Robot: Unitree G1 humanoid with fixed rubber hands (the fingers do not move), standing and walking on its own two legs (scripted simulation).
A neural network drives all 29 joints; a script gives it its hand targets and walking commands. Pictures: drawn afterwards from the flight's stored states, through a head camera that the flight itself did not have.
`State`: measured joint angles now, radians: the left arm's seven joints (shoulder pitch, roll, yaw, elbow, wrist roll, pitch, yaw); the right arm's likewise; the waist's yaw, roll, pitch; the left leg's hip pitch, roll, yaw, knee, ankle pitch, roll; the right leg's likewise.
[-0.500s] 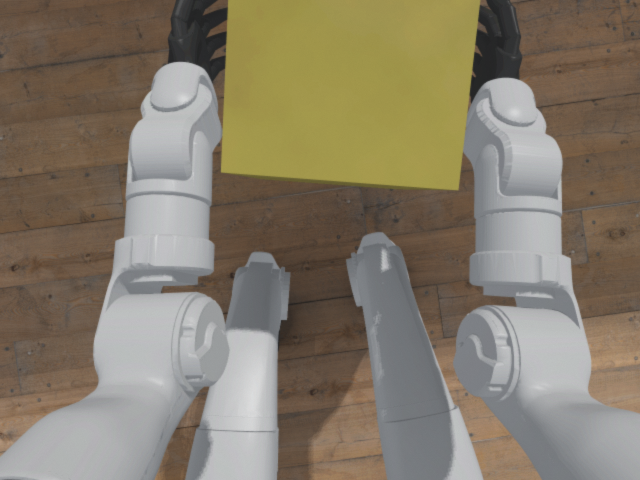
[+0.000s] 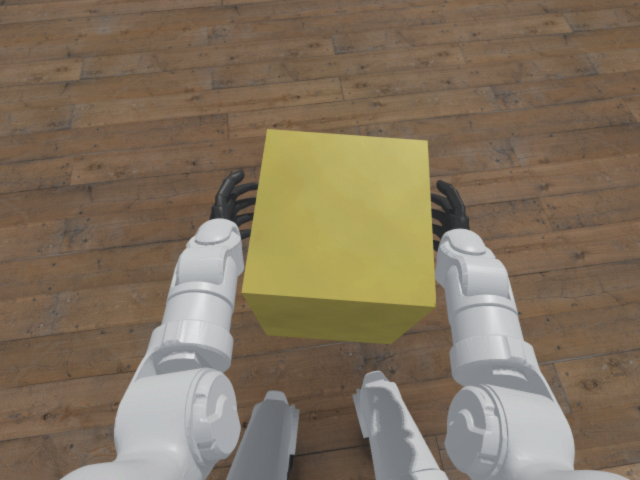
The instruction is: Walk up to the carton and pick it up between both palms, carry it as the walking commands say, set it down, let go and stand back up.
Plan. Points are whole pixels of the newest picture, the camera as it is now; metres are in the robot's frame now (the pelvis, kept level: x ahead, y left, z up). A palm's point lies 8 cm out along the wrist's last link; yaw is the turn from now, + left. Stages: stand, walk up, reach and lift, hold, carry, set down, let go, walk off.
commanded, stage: reach and lift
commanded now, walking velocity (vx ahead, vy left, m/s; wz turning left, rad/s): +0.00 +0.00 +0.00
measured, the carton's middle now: (336, 250) +0.41 -0.04 -0.08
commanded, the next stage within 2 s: none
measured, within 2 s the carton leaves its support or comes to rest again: neither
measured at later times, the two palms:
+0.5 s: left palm (210, 221) +0.42 +0.11 +0.04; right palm (465, 227) +0.38 -0.18 +0.04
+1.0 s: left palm (178, 199) +0.39 +0.11 +0.13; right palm (494, 207) +0.36 -0.18 +0.12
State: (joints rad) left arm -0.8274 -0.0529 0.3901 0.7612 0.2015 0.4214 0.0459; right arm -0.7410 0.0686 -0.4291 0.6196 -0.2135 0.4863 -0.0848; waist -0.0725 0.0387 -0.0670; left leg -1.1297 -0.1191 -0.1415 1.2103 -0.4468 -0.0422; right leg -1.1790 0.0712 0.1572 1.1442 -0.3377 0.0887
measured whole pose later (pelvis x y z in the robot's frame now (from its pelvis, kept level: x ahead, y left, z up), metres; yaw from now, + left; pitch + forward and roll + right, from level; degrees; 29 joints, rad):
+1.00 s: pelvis +0.07 +0.00 +0.11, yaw +0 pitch +3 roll -1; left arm -0.39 -0.15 0.28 0.53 0.25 0.51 0.00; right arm -0.32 0.17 -0.33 0.40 -0.25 0.58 -0.05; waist -0.07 0.03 -0.09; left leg -0.33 -0.05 -0.16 0.56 -0.28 -0.01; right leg -0.37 0.03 0.15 0.49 -0.19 0.05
